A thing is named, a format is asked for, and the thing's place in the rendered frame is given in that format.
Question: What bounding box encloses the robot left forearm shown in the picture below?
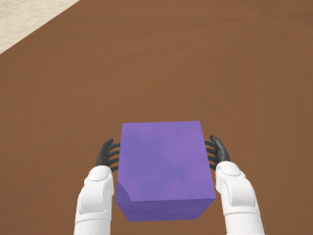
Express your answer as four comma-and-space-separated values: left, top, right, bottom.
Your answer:
73, 165, 114, 235

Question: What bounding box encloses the robot right hand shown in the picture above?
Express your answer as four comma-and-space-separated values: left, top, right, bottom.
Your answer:
204, 135, 231, 171

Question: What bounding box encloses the robot left hand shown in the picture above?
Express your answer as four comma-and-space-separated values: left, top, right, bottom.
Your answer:
95, 138, 120, 172

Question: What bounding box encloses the robot right forearm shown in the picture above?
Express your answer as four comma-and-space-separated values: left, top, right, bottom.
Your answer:
215, 161, 265, 235

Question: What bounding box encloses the carton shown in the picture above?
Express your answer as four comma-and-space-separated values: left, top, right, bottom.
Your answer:
115, 120, 216, 222

